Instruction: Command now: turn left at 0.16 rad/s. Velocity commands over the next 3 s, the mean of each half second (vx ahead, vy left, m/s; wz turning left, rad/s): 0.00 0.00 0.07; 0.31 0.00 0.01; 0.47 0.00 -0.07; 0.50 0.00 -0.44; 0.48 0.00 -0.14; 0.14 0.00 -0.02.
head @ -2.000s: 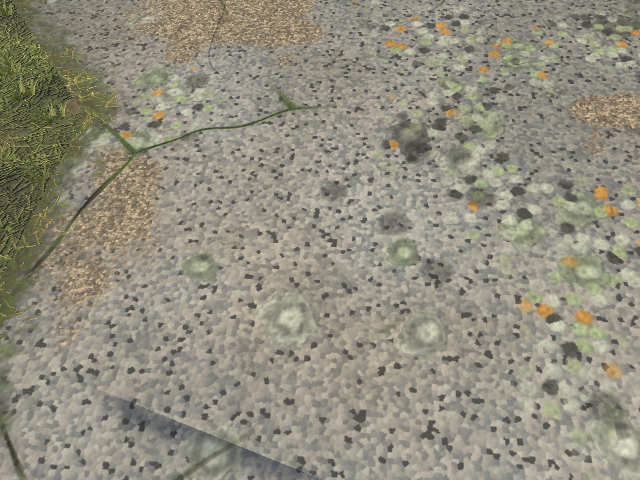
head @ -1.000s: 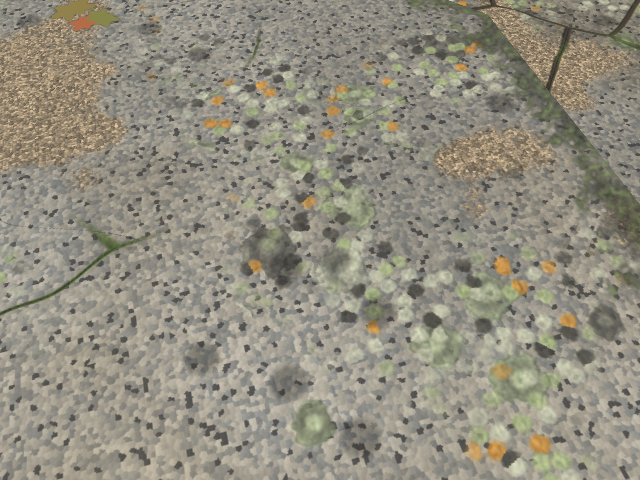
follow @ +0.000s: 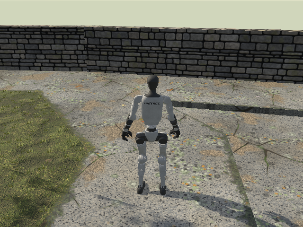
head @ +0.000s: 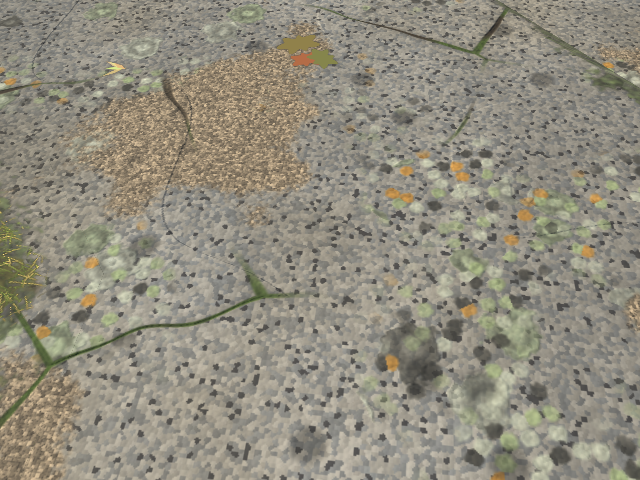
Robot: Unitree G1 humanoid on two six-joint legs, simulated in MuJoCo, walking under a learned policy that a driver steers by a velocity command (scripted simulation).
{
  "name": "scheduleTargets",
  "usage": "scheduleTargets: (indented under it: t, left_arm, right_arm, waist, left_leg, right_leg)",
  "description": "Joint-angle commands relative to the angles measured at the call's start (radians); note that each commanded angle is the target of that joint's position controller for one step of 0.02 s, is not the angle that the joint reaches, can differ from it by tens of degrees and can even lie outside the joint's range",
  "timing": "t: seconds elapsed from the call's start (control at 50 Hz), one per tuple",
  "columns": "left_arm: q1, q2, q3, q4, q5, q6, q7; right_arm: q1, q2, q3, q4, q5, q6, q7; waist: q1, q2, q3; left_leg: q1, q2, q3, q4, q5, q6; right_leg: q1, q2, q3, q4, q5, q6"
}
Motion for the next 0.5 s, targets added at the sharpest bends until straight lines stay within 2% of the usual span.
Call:
scheduleTargets:
  t: [0.02,0.04,0.06,0.08,0.12,0.14,0.18,0.2,0.22,0.24,0.26,0.28,0.3,0.34,0.38,0.48,0.5]
  left_arm:
    - [-0.051,0.139,0.017,-0.063,0.010,-0.029,-0.001]
    - [-0.057,0.150,0.017,-0.057,-0.004,-0.031,0.001]
    - [-0.068,0.144,0.014,-0.052,-0.017,-0.032,0.003]
    - [-0.072,0.135,0.010,-0.042,-0.022,-0.028,0.006]
    - [-0.066,0.123,0.007,-0.022,-0.022,-0.013,0.008]
    - [-0.048,0.123,0.007,-0.011,-0.021,-0.006,0.009]
    - [-0.040,0.129,0.005,0.005,-0.030,0.004,0.008]
    - [-0.014,0.127,0.004,0.016,-0.035,0.002,0.006]
    - [0.006,0.120,-0.001,0.021,-0.027,-0.007,0.001]
    - [0.029,0.118,-0.002,0.024,-0.009,-0.018,-0.010]
    - [0.020,0.088,-0.008,0.034,-0.011,-0.021,-0.010]
    - [-0.029,0.104,-0.007,0.037,-0.011,-0.018,-0.007]
    - [-0.048,0.100,-0.006,0.039,-0.014,-0.012,-0.002]
    - [-0.043,0.102,-0.005,0.050,-0.017,0.004,0.010]
    - [-0.034,0.100,-0.005,0.066,-0.017,0.010,0.014]
    - [-0.030,0.100,-0.005,0.103,-0.018,0.016,0.016]
    - [-0.017,0.093,-0.007,0.117,-0.019,0.018,0.016]
  right_arm:
    - [0.021,-0.170,-0.049,-0.047,0.009,-0.013,-0.007]
    - [0.027,-0.152,-0.052,-0.030,0.012,-0.005,-0.011]
    - [0.030,-0.137,-0.050,-0.025,0.010,0.002,-0.012]
    - [0.038,-0.105,-0.041,-0.016,0.012,0.004,-0.010]
    - [0.033,-0.049,-0.022,-0.002,0.015,-0.002,-0.004]
    - [0.023,-0.042,-0.019,0.005,0.019,-0.005,-0.003]
    - [0.053,-0.052,-0.024,0.036,0.023,-0.005,0.000]
    - [0.054,-0.072,-0.028,0.045,0.017,-0.003,0.002]
    - [0.049,-0.116,-0.035,0.041,0.008,0.000,-0.001]
    - [0.053,-0.171,-0.045,0.041,0.005,0.005,-0.005]
    - [0.044,-0.141,-0.040,0.059,0.004,0.003,0.006]
    - [0.031,-0.099,-0.030,0.058,0.001,-0.004,0.016]
    - [0.033,-0.086,-0.024,0.071,-0.006,-0.012,0.018]
    - [0.036,-0.094,-0.021,0.090,-0.006,-0.029,0.019]
    - [0.055,-0.090,-0.016,0.112,-0.003,-0.039,0.016]
    - [0.069,-0.085,-0.005,0.147,-0.001,-0.043,0.010]
    - [0.088,-0.085,-0.005,0.161,0.001,-0.041,0.007]
  waist:
    - [-0.015,-0.216,-0.080]
    - [-0.019,-0.194,-0.076]
    - [-0.021,-0.185,-0.067]
    - [-0.029,-0.175,-0.066]
    - [-0.018,-0.196,-0.079]
    - [-0.004,-0.207,-0.090]
    - [-0.020,-0.206,-0.098]
    - [-0.015,-0.190,-0.096]
    - [-0.001,-0.136,-0.108]
    - [0.034,-0.029,-0.115]
    - [0.033,0.041,-0.117]
    - [0.009,0.010,-0.080]
    - [0.007,0.007,-0.065]
    - [0.010,0.018,-0.033]
    - [0.011,0.023,-0.027]
    - [0.007,-0.001,-0.005]
    - [0.004,0.003,-0.023]
  left_leg:
    - [-0.076,0.033,0.016,0.268,-0.182,-0.043]
    - [-0.095,0.043,0.017,0.309,-0.169,-0.061]
    - [-0.104,0.064,0.007,0.312,-0.137,-0.077]
    - [-0.077,0.072,0.025,0.266,-0.121,-0.087]
    - [0.000,0.081,0.088,0.094,-0.067,-0.096]
    - [0.038,0.077,0.108,0.010,-0.018,-0.095]
    - [0.143,0.063,0.147,-0.229,0.177,-0.075]
    - [0.201,0.069,0.132,-0.312,0.284,-0.055]
    - [0.277,0.121,0.075,-0.295,0.405,-0.028]
    - [0.304,0.175,0.036,-0.222,0.537,0.014]
    - [0.217,0.167,0.041,-0.215,0.393,0.050]
    - [0.167,0.152,0.038,-0.238,0.315,0.050]
    - [0.141,0.148,0.039,-0.253,0.292,0.038]
    - [0.119,0.136,0.047,-0.255,0.316,0.019]
    - [0.112,0.130,0.053,-0.254,0.314,0.013]
    - [0.105,0.123,0.054,-0.258,0.282,0.015]
    - [0.115,0.117,0.057,-0.270,0.180,0.022]
  right_leg:
    - [0.103,-0.336,0.350,-0.196,0.447,-0.261]
    - [0.119,-0.302,0.302,-0.185,0.436,-0.235]
    - [0.131,-0.294,0.281,-0.173,0.453,-0.218]
    - [0.128,-0.264,0.235,-0.164,0.477,-0.200]
    - [0.138,-0.208,0.160,-0.139,0.525,-0.172]
    - [0.151,-0.201,0.151,-0.127,0.554,-0.171]
    - [0.154,-0.182,0.135,-0.101,0.530,-0.155]
    - [0.136,-0.171,0.138,-0.105,0.462,-0.127]
    - [0.085,-0.160,0.134,-0.107,0.362,-0.084]
    - [0.044,-0.106,0.081,-0.088,0.246,-0.048]
    - [0.095,-0.055,0.020,-0.098,0.130,-0.007]
    - [0.113,-0.047,0.009,-0.075,0.116,0.016]
    - [0.119,-0.048,0.006,-0.066,0.135,0.017]
    - [0.117,-0.050,0.009,-0.060,0.177,0.012]
    - [0.124,-0.051,0.010,-0.061,0.177,0.010]
    - [0.116,-0.048,0.007,-0.070,0.163,0.022]
    - [0.116,-0.031,-0.013,-0.061,0.077,0.023]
